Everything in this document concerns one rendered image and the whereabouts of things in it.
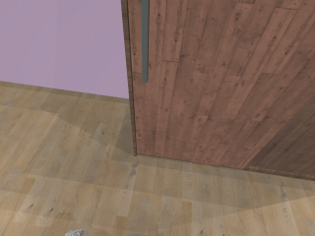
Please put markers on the wardrobe door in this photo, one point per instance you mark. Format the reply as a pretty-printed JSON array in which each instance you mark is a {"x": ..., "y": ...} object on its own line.
[
  {"x": 292, "y": 148},
  {"x": 224, "y": 76}
]

